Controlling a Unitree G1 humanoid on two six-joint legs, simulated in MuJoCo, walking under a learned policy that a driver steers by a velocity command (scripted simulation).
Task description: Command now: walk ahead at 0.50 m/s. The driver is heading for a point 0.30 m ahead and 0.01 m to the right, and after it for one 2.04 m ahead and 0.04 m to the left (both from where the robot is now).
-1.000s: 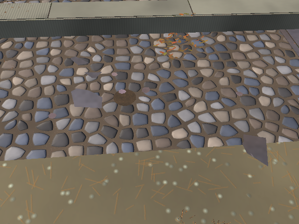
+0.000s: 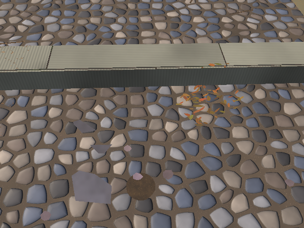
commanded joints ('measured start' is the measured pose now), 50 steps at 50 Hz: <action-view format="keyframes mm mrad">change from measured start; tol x16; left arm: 1 -26 40 10 -51 7 -3 -3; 10 -217 19 -12 -114 5 -29 -46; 16 216 140 13 10 34 -19 -34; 22 -115 56 -19 -34 48 7 -23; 50 20 46 -23 102 13 67 19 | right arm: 1 -6 -153 -27 -48 5 -7 -20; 13 19 -174 -29 -5 16 43 -41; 16 231 -42 17 25 11 21 -22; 19 11 -131 -16 -20 31 53 -41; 50 -58 -88 -5 44 5 79 -56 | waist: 1 27 89 21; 11 8 136 27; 16 92 -192 -496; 21 -3 -49 -101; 34 61 156 56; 50 40 40 -31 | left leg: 1 38 276 -193 -158 201 131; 5 66 253 -134 -169 180 108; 13 189 229 -81 228 702 18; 14 67 169 -51 419 519 -26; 16 -336 -3 -170 964 -573 -112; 17 -379 50 -202 1018 -552 -110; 28 -2 122 -58 338 -44 -99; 31 -12 185 -129 145 -40 -49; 33 -234 166 -132 84 -318 -33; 50 -78 128 -83 156 116 -59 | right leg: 1 -83 -20 14 -139 155 21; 12 183 121 -63 -499 199 -44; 13 330 142 -80 -557 289 -67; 15 958 -225 281 -417 1049 -277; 16 1021 -308 452 -472 1027 -367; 21 322 -108 141 -708 307 -203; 25 268 -74 78 -741 205 -201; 30 186 -8 73 -760 -376 -75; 35 425 97 -37 -599 -130 -8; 50 472 85 -45 -531 170 -7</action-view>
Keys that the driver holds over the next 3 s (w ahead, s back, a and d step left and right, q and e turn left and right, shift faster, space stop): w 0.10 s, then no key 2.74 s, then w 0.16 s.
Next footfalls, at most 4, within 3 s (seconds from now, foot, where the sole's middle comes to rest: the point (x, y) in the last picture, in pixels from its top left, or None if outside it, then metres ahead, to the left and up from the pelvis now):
0.28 right None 0.34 -0.15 -0.79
0.62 left None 0.31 0.10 -0.79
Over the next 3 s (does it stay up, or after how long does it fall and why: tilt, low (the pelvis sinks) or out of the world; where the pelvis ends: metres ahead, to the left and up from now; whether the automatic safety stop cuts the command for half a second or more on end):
stays up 0.31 -0.03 -0.02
